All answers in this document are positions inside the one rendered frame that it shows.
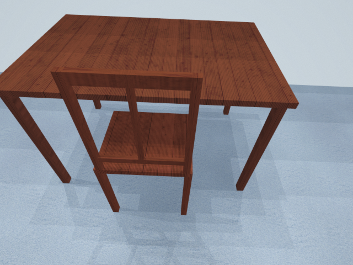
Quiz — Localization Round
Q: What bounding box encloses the table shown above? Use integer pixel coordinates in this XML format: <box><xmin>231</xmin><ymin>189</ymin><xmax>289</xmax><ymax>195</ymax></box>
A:
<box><xmin>0</xmin><ymin>14</ymin><xmax>299</xmax><ymax>191</ymax></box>

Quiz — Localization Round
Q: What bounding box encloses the chair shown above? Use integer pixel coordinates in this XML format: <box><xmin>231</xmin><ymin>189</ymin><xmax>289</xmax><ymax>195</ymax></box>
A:
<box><xmin>50</xmin><ymin>67</ymin><xmax>203</xmax><ymax>215</ymax></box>

